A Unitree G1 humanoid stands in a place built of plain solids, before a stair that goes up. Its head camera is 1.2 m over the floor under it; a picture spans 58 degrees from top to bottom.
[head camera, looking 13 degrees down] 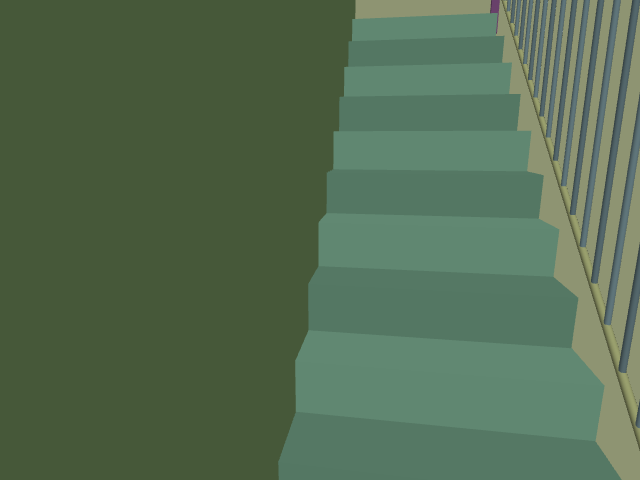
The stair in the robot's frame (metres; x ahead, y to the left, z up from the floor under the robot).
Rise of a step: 0.18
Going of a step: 0.22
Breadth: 0.88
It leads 9 degrees to the right of straight ahead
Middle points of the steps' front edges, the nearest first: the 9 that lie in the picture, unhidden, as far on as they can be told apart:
1.15 -0.36 0.53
1.37 -0.39 0.71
1.59 -0.43 0.89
1.82 -0.46 1.07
2.04 -0.50 1.24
2.26 -0.53 1.42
2.48 -0.57 1.60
2.70 -0.61 1.77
2.92 -0.64 1.95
